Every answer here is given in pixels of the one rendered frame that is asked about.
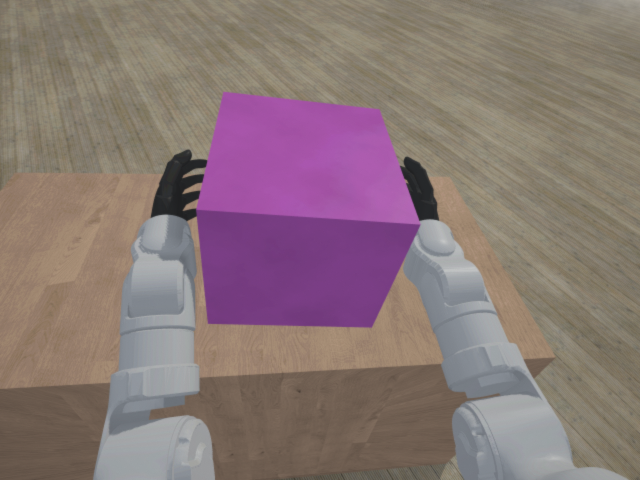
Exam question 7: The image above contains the right robot hand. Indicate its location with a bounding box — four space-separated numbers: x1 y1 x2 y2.
400 157 439 221

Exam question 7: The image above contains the robot right forearm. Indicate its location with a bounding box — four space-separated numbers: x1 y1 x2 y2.
403 219 573 463

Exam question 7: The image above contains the pedestal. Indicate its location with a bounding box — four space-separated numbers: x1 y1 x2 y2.
0 173 556 480

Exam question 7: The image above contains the carton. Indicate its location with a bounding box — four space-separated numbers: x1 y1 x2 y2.
196 92 421 328

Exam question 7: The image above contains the robot left forearm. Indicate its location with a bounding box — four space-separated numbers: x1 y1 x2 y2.
93 215 200 480

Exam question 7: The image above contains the left robot hand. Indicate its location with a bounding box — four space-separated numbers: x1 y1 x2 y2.
151 149 207 221

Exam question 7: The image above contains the robot left upper arm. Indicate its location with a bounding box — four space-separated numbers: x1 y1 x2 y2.
95 415 215 480

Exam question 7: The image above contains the robot right upper arm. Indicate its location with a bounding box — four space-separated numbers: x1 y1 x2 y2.
452 391 629 480

